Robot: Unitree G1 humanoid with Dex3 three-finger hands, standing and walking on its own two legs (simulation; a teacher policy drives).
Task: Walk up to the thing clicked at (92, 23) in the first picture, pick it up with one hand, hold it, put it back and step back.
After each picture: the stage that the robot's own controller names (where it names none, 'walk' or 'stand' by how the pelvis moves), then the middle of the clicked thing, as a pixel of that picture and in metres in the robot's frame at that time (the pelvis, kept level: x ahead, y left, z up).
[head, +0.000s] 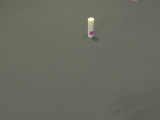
stand; (90, 27) +1.61 -0.07 -0.65
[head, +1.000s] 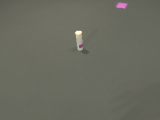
walk; (79, 41) +1.46 +0.19 -0.63
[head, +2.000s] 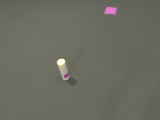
walk; (63, 70) +0.92 +0.31 -0.65
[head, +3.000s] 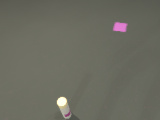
walk; (64, 108) +0.54 +0.25 -0.65
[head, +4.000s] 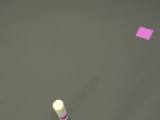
stand; (61, 111) +0.47 +0.26 -0.63
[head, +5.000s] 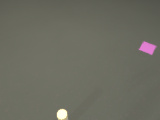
stand; out of the picture +0.46 +0.18 -0.66
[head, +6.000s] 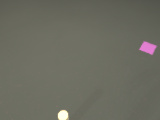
stand; out of the picture +0.45 +0.18 -0.66
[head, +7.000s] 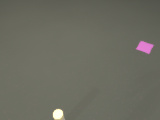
stand; out of the picture +0.47 +0.23 -0.66
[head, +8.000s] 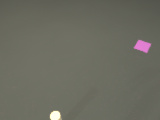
stand; out of the picture +0.45 +0.25 -0.66
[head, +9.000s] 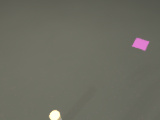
go down; out of the picture +0.45 +0.25 -0.66
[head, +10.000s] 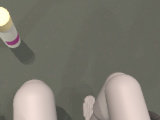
go down; (6, 31) +0.54 +0.27 -0.26
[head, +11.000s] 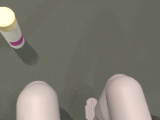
approach; (11, 31) +0.53 +0.27 -0.25
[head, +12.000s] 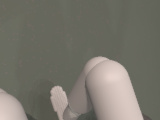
close in; out of the picture +0.51 +0.33 -0.17
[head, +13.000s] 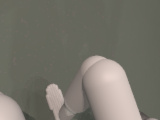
close; out of the picture +0.50 +0.34 -0.18
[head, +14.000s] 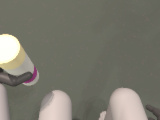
lift; (20, 66) +0.37 +0.23 -0.03
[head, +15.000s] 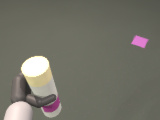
hold; (45, 91) +0.31 +0.16 +0.05
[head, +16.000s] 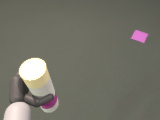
hold; (43, 89) +0.32 +0.17 +0.03
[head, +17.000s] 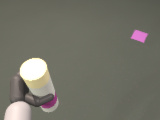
hold; (43, 89) +0.32 +0.17 +0.03
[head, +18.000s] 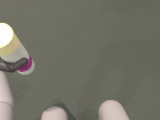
crouch; (15, 54) +0.44 +0.22 -0.04
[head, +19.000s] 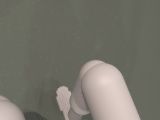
lower; out of the picture +0.52 +0.28 -0.15
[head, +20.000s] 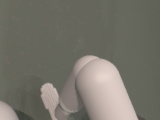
lower; out of the picture +0.50 +0.33 -0.17
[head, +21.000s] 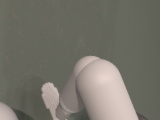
lower; out of the picture +0.50 +0.33 -0.18
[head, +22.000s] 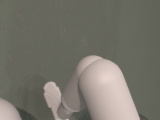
lower; out of the picture +0.49 +0.32 -0.18
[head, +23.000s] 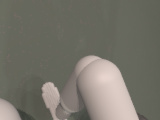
rest; out of the picture +0.49 +0.33 -0.18
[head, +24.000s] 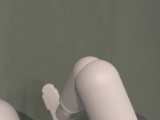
open; out of the picture +0.50 +0.32 -0.18
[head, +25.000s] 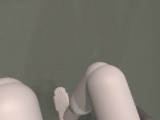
stand; out of the picture +0.50 +0.30 -0.21
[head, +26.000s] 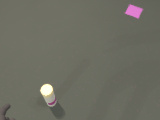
stand; (49, 96) +0.48 +0.21 -0.53
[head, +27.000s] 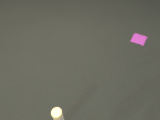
stand; (58, 119) +0.46 +0.21 -0.60
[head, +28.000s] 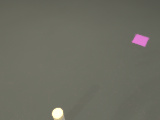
stand; out of the picture +0.45 +0.20 -0.60
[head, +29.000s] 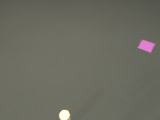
stand; out of the picture +0.46 +0.19 -0.65
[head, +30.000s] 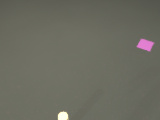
stand; out of the picture +0.45 +0.20 -0.66
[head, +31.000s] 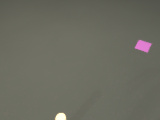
stand; out of the picture +0.45 +0.21 -0.66
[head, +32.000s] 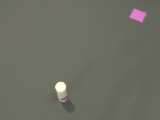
walk; (61, 92) +0.51 +0.16 -0.65
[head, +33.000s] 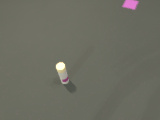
walk; (62, 74) +0.71 +0.24 -0.62
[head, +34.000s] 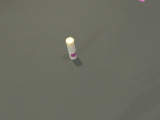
walk; (71, 49) +1.02 +0.22 -0.63
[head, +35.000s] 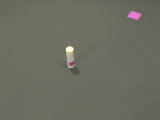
stand; (70, 57) +1.06 +0.17 -0.65
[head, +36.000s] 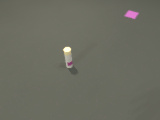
stand; (68, 58) +1.09 +0.20 -0.66
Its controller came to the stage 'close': yes
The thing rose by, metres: 0.68
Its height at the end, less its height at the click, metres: +0.00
